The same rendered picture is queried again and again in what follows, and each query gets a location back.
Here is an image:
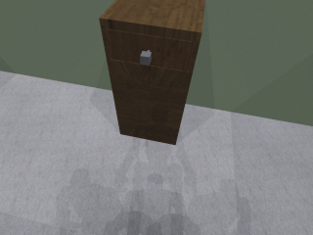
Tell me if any cabinet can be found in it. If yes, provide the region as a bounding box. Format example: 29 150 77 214
99 0 205 145

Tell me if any handle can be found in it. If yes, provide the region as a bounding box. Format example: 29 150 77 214
140 50 152 66

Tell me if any drawer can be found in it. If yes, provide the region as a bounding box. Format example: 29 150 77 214
107 28 194 71

